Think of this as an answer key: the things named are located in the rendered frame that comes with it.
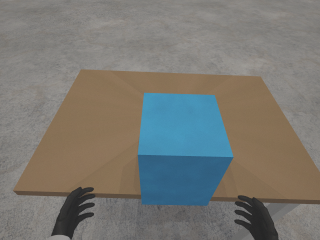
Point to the carton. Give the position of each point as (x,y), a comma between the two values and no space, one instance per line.
(183,150)

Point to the left robot hand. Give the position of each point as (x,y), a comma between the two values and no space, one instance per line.
(68,218)

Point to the table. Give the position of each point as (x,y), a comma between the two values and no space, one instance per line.
(93,141)

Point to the right robot hand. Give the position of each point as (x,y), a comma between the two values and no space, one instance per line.
(262,226)

